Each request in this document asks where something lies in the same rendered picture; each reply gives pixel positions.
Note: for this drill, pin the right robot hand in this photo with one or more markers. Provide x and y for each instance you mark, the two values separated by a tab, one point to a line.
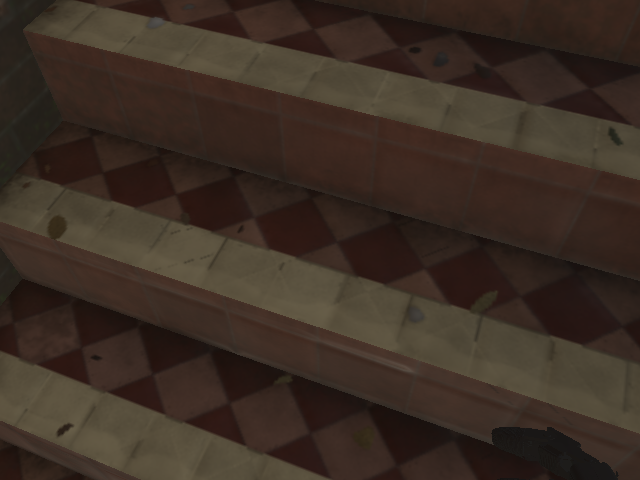
555	451

